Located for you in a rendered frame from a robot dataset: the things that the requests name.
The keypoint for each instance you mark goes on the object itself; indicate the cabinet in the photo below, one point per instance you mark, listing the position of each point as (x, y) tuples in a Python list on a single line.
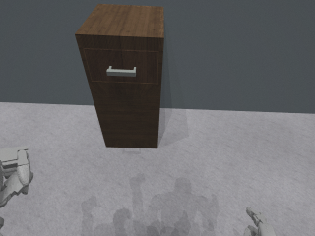
[(127, 112)]

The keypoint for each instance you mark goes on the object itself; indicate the robot left hand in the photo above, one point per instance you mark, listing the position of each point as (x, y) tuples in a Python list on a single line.
[(15, 167)]

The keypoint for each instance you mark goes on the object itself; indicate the drawer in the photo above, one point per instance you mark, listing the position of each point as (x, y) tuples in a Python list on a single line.
[(145, 61)]

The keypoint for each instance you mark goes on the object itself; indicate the robot right hand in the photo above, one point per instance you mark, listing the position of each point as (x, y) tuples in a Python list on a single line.
[(264, 228)]

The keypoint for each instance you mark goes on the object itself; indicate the handle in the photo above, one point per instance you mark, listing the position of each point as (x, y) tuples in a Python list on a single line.
[(121, 72)]

